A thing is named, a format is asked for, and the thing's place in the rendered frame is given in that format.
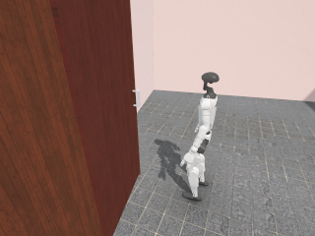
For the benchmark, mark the left robot shin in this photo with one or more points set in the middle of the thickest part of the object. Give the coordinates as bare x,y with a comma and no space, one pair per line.
193,179

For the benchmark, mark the left robot hand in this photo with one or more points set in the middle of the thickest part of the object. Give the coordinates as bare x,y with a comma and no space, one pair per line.
188,157

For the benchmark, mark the left robot upper arm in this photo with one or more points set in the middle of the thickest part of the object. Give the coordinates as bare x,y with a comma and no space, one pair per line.
206,108

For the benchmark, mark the robot right thigh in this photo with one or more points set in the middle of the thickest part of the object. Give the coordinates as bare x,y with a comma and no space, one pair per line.
201,158

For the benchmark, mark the handle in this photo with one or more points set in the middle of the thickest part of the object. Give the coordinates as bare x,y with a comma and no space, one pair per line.
138,98

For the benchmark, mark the wardrobe door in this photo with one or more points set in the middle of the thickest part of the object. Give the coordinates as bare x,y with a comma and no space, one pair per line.
95,41
45,185

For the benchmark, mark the left robot forearm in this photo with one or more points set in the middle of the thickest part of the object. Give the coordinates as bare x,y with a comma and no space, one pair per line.
199,139

